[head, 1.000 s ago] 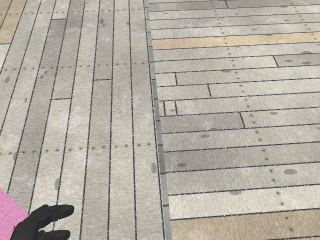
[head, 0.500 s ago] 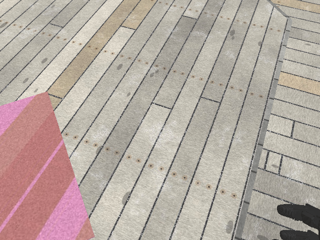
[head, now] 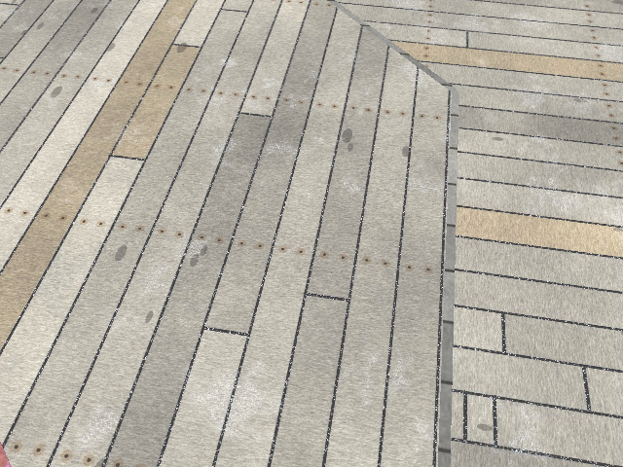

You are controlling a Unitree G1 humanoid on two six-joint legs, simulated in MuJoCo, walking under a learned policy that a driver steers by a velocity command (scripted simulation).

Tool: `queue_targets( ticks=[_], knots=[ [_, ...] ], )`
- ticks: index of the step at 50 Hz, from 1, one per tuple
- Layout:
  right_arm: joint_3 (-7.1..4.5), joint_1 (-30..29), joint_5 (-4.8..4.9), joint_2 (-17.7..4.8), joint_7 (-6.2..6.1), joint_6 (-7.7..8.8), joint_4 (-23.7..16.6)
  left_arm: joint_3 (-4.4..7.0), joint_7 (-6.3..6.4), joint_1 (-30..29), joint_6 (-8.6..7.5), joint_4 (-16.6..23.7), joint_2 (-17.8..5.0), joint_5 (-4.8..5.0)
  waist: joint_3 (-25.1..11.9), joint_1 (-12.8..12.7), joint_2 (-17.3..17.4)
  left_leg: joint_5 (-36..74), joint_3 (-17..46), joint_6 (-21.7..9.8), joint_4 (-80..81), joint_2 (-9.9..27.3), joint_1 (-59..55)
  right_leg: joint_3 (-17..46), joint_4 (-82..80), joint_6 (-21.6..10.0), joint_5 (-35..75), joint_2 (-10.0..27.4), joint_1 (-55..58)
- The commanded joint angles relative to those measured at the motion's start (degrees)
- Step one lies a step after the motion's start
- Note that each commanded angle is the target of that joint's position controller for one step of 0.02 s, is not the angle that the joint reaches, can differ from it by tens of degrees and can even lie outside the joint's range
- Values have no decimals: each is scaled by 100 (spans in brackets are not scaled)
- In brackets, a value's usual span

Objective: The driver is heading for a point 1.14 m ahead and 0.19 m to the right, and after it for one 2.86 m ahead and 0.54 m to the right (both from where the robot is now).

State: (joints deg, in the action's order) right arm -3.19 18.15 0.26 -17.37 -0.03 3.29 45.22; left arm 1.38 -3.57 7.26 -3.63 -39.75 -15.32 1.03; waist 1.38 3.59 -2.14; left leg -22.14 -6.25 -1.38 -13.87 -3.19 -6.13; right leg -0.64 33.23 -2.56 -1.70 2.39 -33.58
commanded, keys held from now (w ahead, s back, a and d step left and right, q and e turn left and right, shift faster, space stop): w+e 0.56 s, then w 0.24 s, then no key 0.10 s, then q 0.10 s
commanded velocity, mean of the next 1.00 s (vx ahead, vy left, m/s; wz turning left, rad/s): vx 0.47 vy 0.00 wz -0.40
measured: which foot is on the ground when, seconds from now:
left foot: down 0.00-0.06, up 0.08-0.48, down 0.50-0.98, up 1.00-1.00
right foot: up 0.00-0.02, down 0.04-0.52, up 0.54-0.94, down 0.96-1.00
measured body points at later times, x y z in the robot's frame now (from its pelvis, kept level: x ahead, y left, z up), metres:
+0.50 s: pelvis +0.30 -0.02 +0.00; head +0.33 -0.03 +0.45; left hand +0.42 +0.26 -0.11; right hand +0.46 -0.31 -0.06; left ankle +0.46 +0.06 -0.73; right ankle +0.16 -0.11 -0.73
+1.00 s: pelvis +0.53 -0.12 +0.00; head +0.56 -0.15 +0.45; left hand +0.85 -0.03 -0.06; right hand +0.40 -0.38 -0.13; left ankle +0.46 +0.06 -0.71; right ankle +0.59 -0.27 -0.73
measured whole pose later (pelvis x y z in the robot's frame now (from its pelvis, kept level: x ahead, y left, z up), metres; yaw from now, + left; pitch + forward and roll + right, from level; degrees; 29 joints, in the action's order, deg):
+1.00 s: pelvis +0.53 -0.12 +0.00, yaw -24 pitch +2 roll +2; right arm -2.7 22.1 0.7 -17.2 0.1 3.2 49.6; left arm 1.4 -1.4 1.4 -4.0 -35.4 -14.7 -1.5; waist 2.5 5.6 -0.8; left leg -26.9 -0.7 1.8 -32.8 0.7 4.8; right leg 0.5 29.0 -1.3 -2.8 0.6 -27.1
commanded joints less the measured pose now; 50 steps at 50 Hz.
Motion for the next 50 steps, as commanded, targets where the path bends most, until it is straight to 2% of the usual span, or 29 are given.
queue_targets(
  ticks=[1,2,3,4,5,6,7,9,12,16,20,22,24,25,26,27,28,29,30,32,33,34,36,37,41,45,48,49,50],
  knots=[
    [-281,-121,14,-1087,-136,-101,-303,355,-14,414,-55,441,-910,-17,-524,-578,675,6517,83,-519,-1766,1597,-86,-468,-89,-392,-661,-535,926],
    [-233,-127,0,-1009,-189,-108,-360,522,59,1304,-30,267,-1230,8,-1035,-1040,479,5998,-88,-291,-3097,1396,785,-132,-269,-644,-279,-481,2459],
    [-45,421,-106,-495,-144,30,-648,710,137,1890,-5,246,-1923,-11,-1836,-903,-719,2983,-131,123,-5425,602,3299,2539,-252,-1635,-712,1025,4916],
    [65,348,-167,-348,-39,234,-631,604,138,1962,-39,296,-1634,40,-2534,-909,-965,-1051,963,206,-6470,-197,4540,4863,-1223,-2143,-1177,1689,5823],
    [-51,-191,89,-786,70,374,-767,486,155,1848,-41,297,-1249,-2,-1973,-1094,-566,-763,1417,85,-6714,213,5148,4179,-1419,-1803,-1558,1535,5566],
    [-21,-546,163,-788,101,455,-905,452,176,1516,-43,336,-1131,-3,-1259,-983,-160,-275,1293,5,-6330,477,5229,3425,-1503,-1591,-1352,1337,4733],
    [-16,-761,8,-725,65,491,-956,426,186,1213,-26,392,-1081,-8,-724,-798,288,5,1180,26,-5753,662,5036,2859,-1577,-1470,-564,1105,3862],
    [-75,-570,-75,-780,31,390,-946,361,225,708,-13,553,-914,-92,-415,-374,9,279,1207,190,-5145,858,4316,2500,-1901,-1503,-35,819,2700],
    [-11,-485,-137,-547,-7,238,-916,391,313,638,-25,518,-1003,-40,-220,-254,-67,631,950,502,-4292,808,4055,1872,-2039,-1465,621,541,1939],
    [102,-1378,-122,-289,5,266,-1105,459,417,941,29,341,-1184,17,-147,-613,-176,2246,879,626,-2495,504,3561,1501,-1921,-1091,246,167,1606],
    [34,-1843,-8,-467,83,352,-1220,464,453,1303,111,162,-1161,78,-199,-773,-298,2549,1076,528,-1620,286,3281,2052,-1551,-916,-297,321,2088],
    [-46,-1763,13,-613,106,395,-1207,465,468,1288,143,142,-1128,63,-210,-662,-409,2182,1193,376,-1427,290,3130,2428,-1233,-815,-406,463,2418],
    [-149,-1227,16,-740,85,440,-1073,445,459,1147,174,177,-1021,38,-332,-326,-486,1932,1065,126,-1131,298,2387,2519,-751,-642,-219,369,2434],
    [-231,-673,-51,-899,42,464,-1003,362,436,1136,158,218,-788,1,-778,-44,-372,1843,1291,-118,-1135,651,1354,2298,72,-469,-220,101,2159],
    [-314,137,-104,-1214,-12,447,-948,227,419,1292,136,313,-403,-112,-1579,194,456,1445,2349,-454,-1153,1688,-65,1696,1693,-242,-1472,-359,1448],
    [-405,443,-120,-1531,35,360,-719,173,419,1922,91,517,-321,105,-1942,-152,2425,-149,5078,-1352,-537,2771,-1301,1081,3368,26,-3288,-868,-523],
    [-291,177,-13,-953,63,337,-860,290,442,1840,98,319,-935,152,-1351,-31,1484,-1101,5100,-1211,-285,2686,-877,1217,3990,130,-2971,-393,-1068],
    [-210,44,-16,-662,44,306,-869,351,434,1259,123,362,-1115,98,-752,110,953,-772,4122,-973,-281,2384,-295,1078,4113,171,-2434,-240,-1125],
    [-164,-141,-76,-579,58,290,-847,333,438,1001,133,403,-984,36,-413,29,565,45,3447,-889,-188,2112,305,960,3976,212,-2075,-99,-950],
    [-108,-172,-128,-423,74,310,-720,319,382,745,95,472,-774,-31,-27,-77,667,1585,2496,-818,-33,1701,1056,938,3480,204,-1769,108,-570],
    [-110,-254,-112,-436,77,316,-649,297,360,884,106,483,-647,25,-134,-243,917,1521,2368,-924,85,1664,1060,830,3272,235,-1712,130,-511],
    [-108,-251,-71,-394,83,329,-605,277,359,888,121,436,-576,17,-145,-243,815,1583,2198,-990,230,1598,1161,754,3128,243,-1692,153,-444],
    [-151,-244,-6,-562,84,347,-490,203,335,590,131,550,-435,-14,0,-251,800,2027,1964,-1168,404,1704,1242,650,2481,322,-1576,223,-568],
    [-165,-212,21,-604,80,332,-437,178,314,414,104,586,-407,-67,25,-208,653,2331,1757,-1165,423,1662,1174,574,2112,339,-1346,235,-602],
    [-193,-104,62,-837,52,234,-236,82,210,-242,-18,681,-256,-61,70,-18,610,2879,1121,-975,439,1462,1291,208,627,323,-153,170,-13],
    [-191,199,112,-934,22,107,45,151,138,-552,-85,792,-401,-69,-110,-27,789,4052,951,-695,-144,1529,897,124,-139,138,175,-128,606],
    [-140,80,144,-842,-10,71,71,355,215,459,-103,477,-803,-214,-683,-683,643,4461,891,-285,-1489,1122,1251,79,-901,-219,1191,-241,2505],
    [-13,50,-25,-539,-13,111,-108,443,306,1107,-82,401,-1229,-344,-1418,-894,53,2772,704,15,-2758,747,2133,939,-467,-533,3478,770,3967],
    [192,1114,-61,27,20,98,29,403,337,1132,14,448,-1298,-408,-2374,-566,-1265,-1550,799,397,-4641,177,3539,2541,-249,-1585,4737,2361,5455]
  ],
)
Keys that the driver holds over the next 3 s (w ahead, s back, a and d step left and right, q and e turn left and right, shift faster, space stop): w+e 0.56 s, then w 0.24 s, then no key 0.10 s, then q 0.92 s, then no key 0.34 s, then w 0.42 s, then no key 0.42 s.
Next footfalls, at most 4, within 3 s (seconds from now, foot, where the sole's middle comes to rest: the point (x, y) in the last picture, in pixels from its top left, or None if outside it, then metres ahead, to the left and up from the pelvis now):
0.04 right None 0.20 -0.11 -0.76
0.50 left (285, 453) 0.50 0.05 -0.76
0.96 right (433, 383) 0.63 -0.28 -0.76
1.42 left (321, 376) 0.66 -0.03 -0.76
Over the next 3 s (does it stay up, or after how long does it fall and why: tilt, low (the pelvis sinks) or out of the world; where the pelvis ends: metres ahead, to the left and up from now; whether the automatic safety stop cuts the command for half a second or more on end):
stays up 0.82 -0.15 0.01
